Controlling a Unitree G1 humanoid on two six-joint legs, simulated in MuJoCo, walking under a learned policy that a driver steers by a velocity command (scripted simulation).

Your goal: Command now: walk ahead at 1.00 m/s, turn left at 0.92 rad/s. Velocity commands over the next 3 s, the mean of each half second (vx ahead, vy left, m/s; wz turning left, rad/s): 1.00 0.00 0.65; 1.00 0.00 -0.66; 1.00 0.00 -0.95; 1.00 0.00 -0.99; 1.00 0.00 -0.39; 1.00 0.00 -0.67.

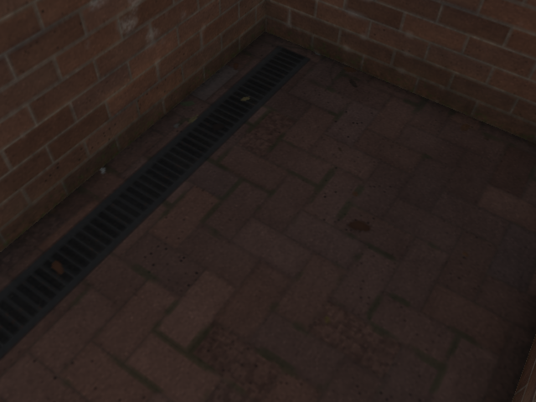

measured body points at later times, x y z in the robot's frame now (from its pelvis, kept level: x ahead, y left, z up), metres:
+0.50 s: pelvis +0.19 +0.23 +0.02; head +0.17 +0.26 +0.47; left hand +0.30 +0.52 -0.08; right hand +0.35 -0.01 -0.07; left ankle +0.20 +0.24 -0.72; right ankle +0.26 +0.09 -0.62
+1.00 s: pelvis +0.39 +0.41 +0.00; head +0.40 +0.42 +0.45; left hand +0.38 +0.68 -0.13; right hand +0.65 +0.23 -0.03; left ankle +0.45 +0.61 -0.67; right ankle +0.46 +0.31 -0.72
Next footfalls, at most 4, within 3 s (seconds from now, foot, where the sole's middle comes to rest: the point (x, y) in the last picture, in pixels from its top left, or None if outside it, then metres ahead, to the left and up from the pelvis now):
0.22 left None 0.24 0.25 -0.75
0.82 right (117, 393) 0.50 0.31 -0.76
1.06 left None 0.52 0.63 -0.76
1.56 right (156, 317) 0.69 0.22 -0.76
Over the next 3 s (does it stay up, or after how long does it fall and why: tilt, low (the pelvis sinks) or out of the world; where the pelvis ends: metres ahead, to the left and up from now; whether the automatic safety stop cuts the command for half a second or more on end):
stays up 1.06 -0.61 0.03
